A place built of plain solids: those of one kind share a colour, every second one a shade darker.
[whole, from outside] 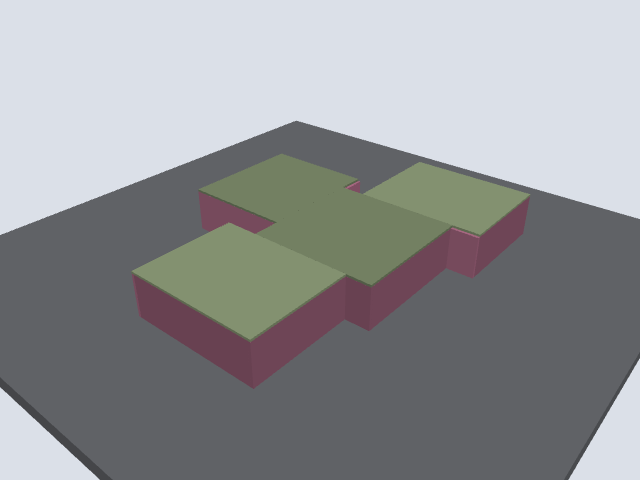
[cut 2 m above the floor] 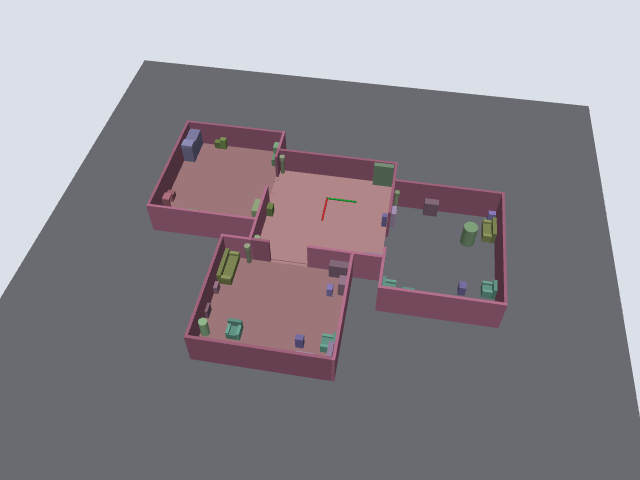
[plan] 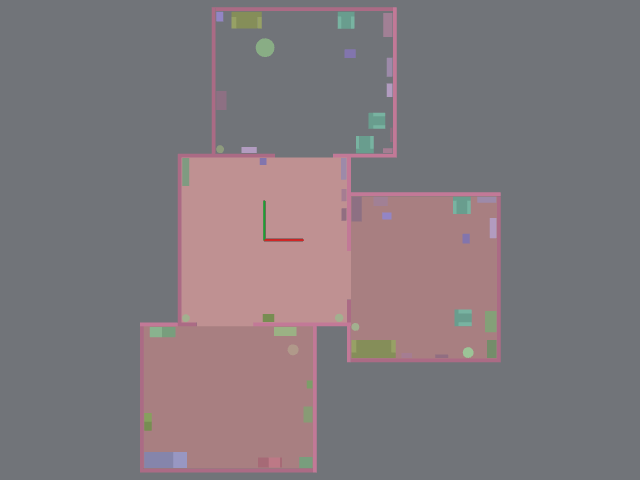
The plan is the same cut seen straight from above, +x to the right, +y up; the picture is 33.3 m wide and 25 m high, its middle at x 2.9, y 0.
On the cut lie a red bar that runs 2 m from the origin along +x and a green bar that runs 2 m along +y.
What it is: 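One storey of an old house, long lived in; a hub and three side rooms behind broad openings; a side room's floor lies below the hub's by a bare drop, by one riser or not at all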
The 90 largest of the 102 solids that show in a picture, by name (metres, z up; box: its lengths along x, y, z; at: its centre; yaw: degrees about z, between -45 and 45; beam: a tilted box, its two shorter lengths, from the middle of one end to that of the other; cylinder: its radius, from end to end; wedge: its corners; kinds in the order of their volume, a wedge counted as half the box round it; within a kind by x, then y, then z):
{
 "floor_1": {"box": [2.94, 0.2, 0.58], "at": [-2.04, -4.4, 0.24]},
 "floor_2": {"box": [8.81, 7.41, 0.58], "at": [-1.87, -8.2, 0.24]},
 "floor_3": {"box": [8.62, 8.59, 0.58], "at": [0.0, 0.0, 0.24]},
 "floor_4": {"box": [0.2, 2.54, 0.52], "at": [4.41, -1.84, 0.21]},
 "floor_5": {"box": [7.61, 8.46, 0.52], "at": [8.31, -1.94, 0.21]},
 "wall_1": {"box": [0.2, 7.61, 3.09], "at": [-6.38, -8.3, 1.5]},
 "wall_2": {"box": [1.97, 0.2, 3.09], "at": [-5.49, -4.4, 1.5]},
 "wall_3": {"box": [0.2, 8.59, 3.09], "at": [-4.41, 0.0, 1.5]},
 "wall_4": {"box": [1.0, 0.2, 3.09], "at": [-4.01, -4.4, 1.5]},
 "wall_5": {"box": [0.2, 7.62, 3.09], "at": [-2.64, 8.31, 1.5]},
 "wall_6": {"box": [5.07, 0.2, 3.09], "at": [-1.98, 4.4, 1.5]},
 "wall_7": {"box": [8.81, 0.2, 3.09], "at": [-1.87, -12.01, 1.5]},
 "wall_8": {"box": [5.08, 0.2, 3.09], "at": [1.97, -4.4, 1.5]},
 "wall_9": {"box": [9.24, 0.2, 3.09], "at": [2.08, 12.02, 1.5]},
 "wall_10": {"box": [0.2, 7.61, 3.09], "at": [2.64, -8.3, 1.5]},
 "wall_11": {"box": [0.94, 0.2, 3.09], "at": [4.04, 4.4, 1.5]},
 "wall_12": {"box": [0.2, 1.87, 3.09], "at": [4.41, -5.43, 1.5]},
 "wall_13": {"box": [0.2, 1.19, 3.09], "at": [4.41, -3.7, 1.5]},
 "wall_14": {"box": [0.2, 4.87, 3.09], "at": [4.41, 1.86, 1.5]},
 "wall_15": {"box": [2.39, 0.2, 3.09], "at": [5.71, 4.4, 1.5]},
 "wall_16": {"box": [0.2, 7.62, 3.09], "at": [6.8, 8.31, 1.5]},
 "wall_17": {"box": [7.81, 0.2, 3.09], "at": [8.41, -6.27, 1.5]},
 "wall_18": {"box": [7.81, 0.2, 3.09], "at": [8.41, 2.39, 1.5]},
 "wall_19": {"box": [0.2, 8.46, 3.09], "at": [12.22, -1.94, 1.5]},
 "roof_1": {"box": [9.21, 7.61, 0.16], "at": [-1.87, -8.3, 3.12]},
 "roof_2": {"box": [9.02, 8.99, 0.16], "at": [0.0, 0.0, 3.12]},
 "roof_3": {"box": [9.64, 7.62, 0.16], "at": [2.08, 8.31, 3.12]},
 "roof_4": {"box": [7.81, 8.86, 0.16], "at": [8.41, -1.94, 3.12]},
 "bookcase_1": {"box": [0.8, 0.32, 1.47], "at": [-0.79, 4.68, 0.68]},
 "bookcase_2": {"box": [0.29, 1.13, 1.72], "at": [4.14, 3.7, 1.39]},
 "bookcase_3": {"box": [0.3, 0.71, 1.22], "at": [6.52, 7.8, 0.56]},
 "bookcase_4": {"box": [0.29, 0.99, 1.83], "at": [6.53, 9.0, 0.86]},
 "bookcase_5": {"box": [1.01, 0.32, 2.01], "at": [11.59, 2.1, 1.48]},
 "bookcase_6": {"box": [0.35, 1.05, 1.46], "at": [11.91, 0.62, 1.2]},
 "workbench_1": {"box": [2.23, 0.85, 1.4], "at": [-5.14, -11.46, 1.23]},
 "workbench_2": {"box": [0.72, 0.85, 0.22], "at": [-4.38, -11.46, 2.04]},
 "tv_unit_1": {"box": [0.54, 1.0, 1.27], "at": [-2.24, 7.27, 0.58]},
 "tv_unit_2": {"box": [0.54, 1.3, 1.16], "at": [4.81, 1.61, 1.05]},
 "tv_unit_3": {"box": [0.74, 0.49, 1.19], "at": [6.06, 2.02, 1.07]},
 "tv_unit_4": {"box": [0.48, 1.25, 1.11], "at": [6.43, 11.2, 0.5]},
 "armchair_1": {"box": [0.7, 0.64, 0.53], "at": [4.17, 11.32, 0.22]},
 "armchair_2": {"box": [0.88, 0.25, 0.98], "at": [4.26, 11.77, 0.44]},
 "armchair_3": {"box": [0.19, 0.64, 0.72], "at": [4.61, 11.32, 0.31]},
 "armchair_4": {"box": [0.18, 0.67, 0.74], "at": [4.86, 5.08, 0.32]},
 "armchair_5": {"box": [0.93, 0.22, 1.01], "at": [5.23, 4.64, 0.46]},
 "armchair_6": {"box": [0.75, 0.67, 0.55], "at": [5.33, 5.08, 0.22]},
 "armchair_7": {"box": [0.25, 0.83, 1.04], "at": [5.55, 6.21, 0.47]},
 "armchair_8": {"box": [0.62, 0.65, 0.53], "at": [5.99, 6.12, 0.21]},
 "armchair_9": {"box": [0.21, 0.87, 0.94], "at": [10.01, -4.05, 0.94]},
 "armchair_10": {"box": [0.74, 0.7, 0.49], "at": [10.2, 1.7, 0.72]},
 "armchair_11": {"box": [0.93, 0.21, 1.01], "at": [10.29, 2.15, 0.98]},
 "armchair_12": {"box": [0.69, 0.66, 0.47], "at": [10.46, -4.16, 0.71]},
 "armchair_13": {"box": [0.69, 0.21, 0.65], "at": [10.46, -3.73, 0.8]},
 "armchair_14": {"box": [0.18, 0.7, 0.66], "at": [10.66, 1.7, 0.8]},
 "sofa_1": {"box": [1.33, 0.59, 0.53], "at": [-1.04, 11.32, 0.21]},
 "sofa_2": {"box": [1.58, 0.28, 1.01], "at": [-0.92, 11.75, 0.46]},
 "sofa_3": {"box": [0.25, 0.59, 0.69], "at": [-0.25, 11.32, 0.29]},
 "sofa_4": {"box": [0.25, 0.66, 0.67], "at": [4.66, -5.53, 0.81]},
 "sofa_5": {"box": [2.31, 0.28, 0.9], "at": [5.7, -6.0, 0.92]},
 "sofa_6": {"box": [2.07, 0.66, 0.48], "at": [5.82, -5.53, 0.71]},
 "metal_shelving_1": {"box": [1.18, 0.47, 1.65], "at": [1.09, -4.76, 1.35]},
 "metal_shelving_2": {"box": [0.47, 0.83, 1.52], "at": [2.27, -9.09, 1.29]},
 "plant_big_round_1": {"cylinder": 0.49, "from": [0.04, 10.02, 0.0], "to": [0.04, 10.02, 1.57]},
 "plant_big_round_2": {"cylinder": 0.28, "from": [10.62, -5.86, 0.47], "to": [10.62, -5.86, 1.73]},
 "carton_stack_1": {"box": [0.65, 0.54, 0.63], "at": [-5.65, -4.79, 1.49]},
 "carton_stack_2": {"box": [1.35, 0.54, 0.65], "at": [-5.3, -4.79, 0.85]},
 "carton_stack_3": {"box": [0.69, 0.58, 1.08], "at": [2.16, -11.59, 1.07]},
 "coat_rack_1": {"box": [0.37, 1.45, 1.95], "at": [-4.1, 3.54, 1.5]},
 "side_table_1": {"box": [0.37, 0.51, 0.81], "at": [-2.32, 11.63, 0.35]},
 "side_table_2": {"box": [0.36, 0.36, 1.03], "at": [-0.06, 4.09, 1.04]},
 "side_table_3": {"box": [0.59, 0.46, 0.83], "at": [4.47, 9.71, 0.37]},
 "side_table_4": {"box": [0.49, 0.38, 0.71], "at": [6.38, 1.25, 0.83]},
 "side_table_5": {"box": [0.38, 0.5, 0.94], "at": [10.51, 0.07, 0.94]},
 "trunk_1": {"box": [0.59, 1.11, 0.72], "at": [11.79, -4.25, 0.83]},
 "trunk_2": {"box": [0.49, 0.94, 0.58], "at": [11.84, -5.67, 0.76]},
 "radiator_1": {"box": [0.26, 0.64, 0.64], "at": [4.15, 1.33, 0.85]},
 "radiator_2": {"box": [0.26, 0.64, 0.61], "at": [4.15, 2.34, 0.83]},
 "radiator_3": {"box": [0.5, 0.26, 0.68], "at": [6.42, 4.65, 0.29]},
 "radiator_4": {"box": [0.54, 0.26, 0.66], "at": [7.41, -6.01, 0.8]},
 "radiator_5": {"box": [0.68, 0.19, 0.72], "at": [9.24, -6.05, 0.83]},
 "crate_stack_1": {"box": [0.38, 0.46, 0.6], "at": [-6.06, -9.7, 0.83]},
 "crate_stack_2": {"box": [0.38, 0.46, 0.89], "at": [-6.06, -9.24, 0.97]},
 "crate_stack_3": {"box": [0.59, 0.42, 0.78], "at": [0.22, -4.06, 0.92]},
 "floor_lamp_round_1": {"cylinder": 0.15, "from": [-4.08, -4.07, 0.53], "to": [-4.08, -4.07, 1.8]},
 "floor_lamp_round_2": {"cylinder": 0.2, "from": [-4.08, -4.07, 1.8], "to": [-4.08, -4.07, 2.16]},
 "floor_lamp_round_3": {"cylinder": 0.15, "from": [-2.3, 4.73, 0.0], "to": [-2.3, 4.73, 1.44]},
 "floor_lamp_round_4": {"cylinder": 0.15, "from": [4.74, -4.53, 0.47], "to": [4.74, -4.53, 1.91]},
 "desk_1": {"box": [0.56, 0.53, 0.52], "at": [-0.05, -11.59, 0.79]},
 "tall_odds_1": {"box": [0.3, 0.42, 1.12], "at": [2.36, -7.52, 1.09]},
 "stool_pouffe_round_1": {"cylinder": 0.28, "from": [1.5, -5.72, 0.53], "to": [1.5, -5.72, 1.04]}
}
